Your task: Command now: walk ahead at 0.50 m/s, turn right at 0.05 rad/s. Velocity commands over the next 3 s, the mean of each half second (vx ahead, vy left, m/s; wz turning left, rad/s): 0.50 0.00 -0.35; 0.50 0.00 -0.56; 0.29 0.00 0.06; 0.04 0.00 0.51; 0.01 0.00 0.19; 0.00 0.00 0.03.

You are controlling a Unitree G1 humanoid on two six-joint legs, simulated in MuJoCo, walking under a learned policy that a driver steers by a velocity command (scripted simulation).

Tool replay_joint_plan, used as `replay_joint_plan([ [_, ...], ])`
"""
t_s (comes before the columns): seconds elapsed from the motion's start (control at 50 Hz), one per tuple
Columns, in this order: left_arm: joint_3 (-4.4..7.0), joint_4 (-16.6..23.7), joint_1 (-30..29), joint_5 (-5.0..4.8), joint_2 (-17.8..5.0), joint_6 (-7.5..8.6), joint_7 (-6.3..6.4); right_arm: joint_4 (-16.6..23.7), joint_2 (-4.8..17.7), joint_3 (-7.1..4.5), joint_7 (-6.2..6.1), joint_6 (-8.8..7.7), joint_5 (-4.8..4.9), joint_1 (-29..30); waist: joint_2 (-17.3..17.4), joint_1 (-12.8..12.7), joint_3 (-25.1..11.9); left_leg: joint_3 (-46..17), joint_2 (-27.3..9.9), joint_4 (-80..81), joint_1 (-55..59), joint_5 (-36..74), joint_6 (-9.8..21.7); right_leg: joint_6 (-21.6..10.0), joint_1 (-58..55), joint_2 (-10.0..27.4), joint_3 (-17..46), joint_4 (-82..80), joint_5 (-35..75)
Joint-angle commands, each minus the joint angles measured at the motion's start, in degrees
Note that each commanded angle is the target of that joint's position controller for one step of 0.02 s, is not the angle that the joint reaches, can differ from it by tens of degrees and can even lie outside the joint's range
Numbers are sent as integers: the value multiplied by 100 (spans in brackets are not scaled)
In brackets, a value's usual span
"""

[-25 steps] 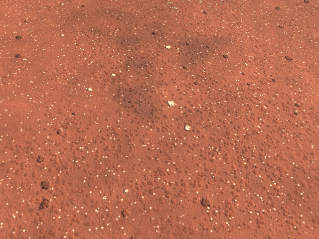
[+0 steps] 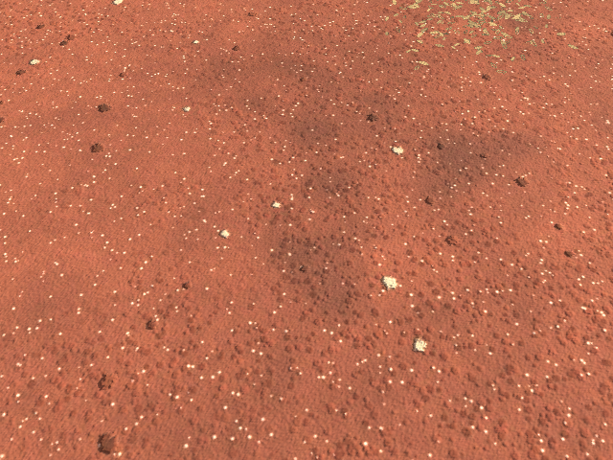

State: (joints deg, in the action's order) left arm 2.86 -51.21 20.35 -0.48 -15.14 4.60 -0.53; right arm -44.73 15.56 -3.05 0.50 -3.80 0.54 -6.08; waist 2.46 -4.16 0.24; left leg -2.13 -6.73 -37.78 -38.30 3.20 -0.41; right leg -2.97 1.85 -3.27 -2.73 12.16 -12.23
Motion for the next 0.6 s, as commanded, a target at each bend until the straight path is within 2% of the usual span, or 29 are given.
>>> replay_joint_plan([
  [0.02, 233, 134, 217, -57, -1003, -4, 50, 554, 280, -20, 92, -125, 35, 793, -550, -89, 403, 113, 155, 516, 71, 114, 40, -856, 82, 1614, 785, -345, 1200],
  [0.06, 256, 63, 272, -89, -1039, -74, 76, 657, 361, -38, 154, -179, 42, 913, -594, -16, 446, 34, 221, 794, 129, -228, 135, -801, -196, 1767, 971, -83, 1354],
  [0.1, 300, 64, 162, -102, -1139, -126, 107, 598, 534, -96, 174, -232, 35, 627, -708, 209, 289, 73, 349, 979, 689, -603, 232, -705, -302, 1831, 1136, 266, 1765],
  [0.12, 305, 90, 22, -108, -1166, -148, 114, 478, 656, -166, 154, -256, 22, 179, -728, 500, 48, 211, 494, 1150, 1404, -675, 323, -609, -214, 1700, 1068, 739, 2433],
  [0.14, 243, 117, 4, -69, -997, -155, 113, 220, 935, -309, 99, -267, -7, -677, -615, 877, -549, 237, 486, 1123, 2728, -589, 485, -439, 150, 1353, 854, 1724, 2763],
  [0.16, 99, 287, 21, 66, -617, -143, 108, 74, 1364, -426, 32, -257, -108, -1705, 24, 1234, -1516, -847, -589, 882, 4508, -513, 838, -194, 1280, 909, 551, 3525, 1352],
  [0.18, -72, 361, 804, -22, 27, -20, 82, -51, 1734, -497, 42, -196, -127, -1922, 1630, 844, -2198, -3350, -1825, 1516, 6201, -1562, 1677, 141, 3430, 9, 436, 5372, -1992],
  [0.2, 80, 253, 524, -169, -643, 51, 73, 1, 1123, -354, 36, -183, -80, -1881, 1049, 1070, -1991, -3623, -1693, 1924, 5910, -2433, 1574, 138, 3987, 310, 1070, 6075, -2129],
  [0.22, 176, 409, 2, -250, -931, 71, 72, 41, 842, -263, 9, -195, -56, -1491, 727, 1052, -1159, -2708, -1521, 2024, 5215, -2383, 1298, 89, 4293, 565, 991, 6185, -1625],
  [0.24, 182, 449, -257, -216, -866, 53, 101, 66, 699, -212, 6, -205, -73, -1096, 369, 888, -753, -2073, -1303, 2185, 4470, -1955, 1157, 104, 4109, 823, 875, 6025, -1126],
  [0.26, 212, 469, -369, -145, -805, 10, 117, 55, 528, -170, 17, -218, -91, -801, 341, 739, -407, -1567, -1107, 2389, 3855, -1561, 1087, 124, 3919, 966, 874, 5743, -795],
  [0.28, 233, 446, -253, -141, -702, -69, 109, 36, 426, -142, 19, -247, -136, -626, 446, 560, -266, -1129, -960, 2589, 3434, -1294, 1018, 133, 3584, 1095, 913, 5583, -558],
  [0.32, 215, 482, -206, -159, -452, -212, 92, -38, 436, -171, 14, -305, -135, -504, 383, 418, -101, -609, -915, 2874, 3048, -844, 1066, 172, 3393, 1163, 859, 5409, -369],
  [0.38, 222, 671, -492, -106, -370, -321, 90, -174, 617, -245, -44, -334, -151, -545, 152, 375, 113, 2, -932, 3056, 3018, -323, 1123, 260, 3750, 1191, 909, 4913, 218],
  [0.44, 195, 813, -879, -87, -309, -289, -5, -257, 738, -281, -104, -289, -147, -595, 93, 466, 225, 616, -792, 3120, 3143, -126, 1023, 268, 3737, 1137, 740, 3929, 1093],
  [0.48, 152, 959, -1312, -71, -247, -263, -87, -302, 831, -306, -137, -248, -116, -701, 14, 626, 343, 916, -783, 3139, 3243, -88, 972, 229, 3635, 1077, 479, 3336, 1439],
  [0.54, 118, 1213, -1839, -69, -231, -266, -184, -422, 962, -357, -154, -151, -40, -980, -51, 815, 517, 1143, -942, 3021, 3764, 34, 927, 119, 3745, 1011, 245, 2786, 1344],
  [0.58, 131, 1368, -2016, -74, -293, -279, -242, -487, 1044, -393, -152, -63, 25, -1076, -9, 811, 566, 1256, -1059, 2773, 4181, 441, 847, -11, 3784, 929, 105, 2573, 971],
  [0.6, 159, 1423, -1998, -72, -352, -286, -266, -489, 1107, -413, -155, -21, 53, -1044, 46, 736, 515, 1340, -1088, 2536, 4319, 1067, 789, -104, 3629, 819, -17, 2503, 708],
])
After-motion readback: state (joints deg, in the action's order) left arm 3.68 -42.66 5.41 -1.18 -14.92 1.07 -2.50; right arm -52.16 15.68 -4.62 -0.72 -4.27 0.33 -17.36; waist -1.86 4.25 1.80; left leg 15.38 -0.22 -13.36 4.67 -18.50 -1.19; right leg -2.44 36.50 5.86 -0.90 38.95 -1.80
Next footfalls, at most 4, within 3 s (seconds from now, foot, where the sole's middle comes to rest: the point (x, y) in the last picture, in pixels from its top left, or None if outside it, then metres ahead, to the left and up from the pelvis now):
0.16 left None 0.27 0.15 -0.78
0.68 right None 0.49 -0.15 -0.78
1.18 left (397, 318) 0.85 -0.11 -0.78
1.66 right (487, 346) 0.79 -0.33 -0.78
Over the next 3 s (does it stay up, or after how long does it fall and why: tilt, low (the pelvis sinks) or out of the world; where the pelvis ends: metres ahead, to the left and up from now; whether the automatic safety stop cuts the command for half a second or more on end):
stays up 0.77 -0.17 -0.01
